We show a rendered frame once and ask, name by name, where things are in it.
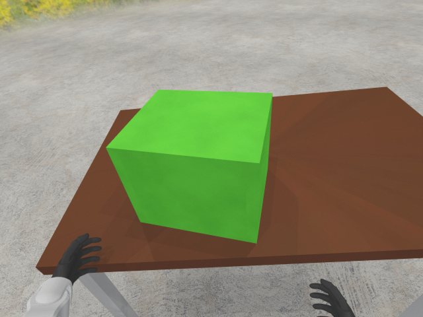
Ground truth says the right robot hand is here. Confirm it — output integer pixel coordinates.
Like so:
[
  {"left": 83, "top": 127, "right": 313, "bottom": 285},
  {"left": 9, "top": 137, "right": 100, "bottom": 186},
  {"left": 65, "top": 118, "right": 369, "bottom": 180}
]
[{"left": 309, "top": 279, "right": 355, "bottom": 317}]

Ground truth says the table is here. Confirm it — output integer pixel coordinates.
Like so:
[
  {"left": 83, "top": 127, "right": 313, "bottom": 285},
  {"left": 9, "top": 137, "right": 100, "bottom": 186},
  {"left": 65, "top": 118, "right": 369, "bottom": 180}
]
[{"left": 36, "top": 87, "right": 423, "bottom": 317}]

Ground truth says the carton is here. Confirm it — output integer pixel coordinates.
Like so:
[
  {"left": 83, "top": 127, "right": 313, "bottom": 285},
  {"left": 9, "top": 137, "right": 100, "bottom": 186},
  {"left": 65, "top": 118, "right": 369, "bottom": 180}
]
[{"left": 106, "top": 90, "right": 272, "bottom": 243}]

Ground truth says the left robot hand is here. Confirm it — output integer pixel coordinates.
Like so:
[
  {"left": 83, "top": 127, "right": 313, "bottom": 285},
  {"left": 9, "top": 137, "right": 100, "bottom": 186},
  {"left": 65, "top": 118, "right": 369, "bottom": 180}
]
[{"left": 52, "top": 233, "right": 102, "bottom": 285}]

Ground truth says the left robot forearm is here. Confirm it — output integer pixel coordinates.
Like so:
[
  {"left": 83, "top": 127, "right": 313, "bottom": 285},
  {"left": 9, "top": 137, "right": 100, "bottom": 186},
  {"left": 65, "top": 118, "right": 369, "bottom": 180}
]
[{"left": 23, "top": 277, "right": 73, "bottom": 317}]

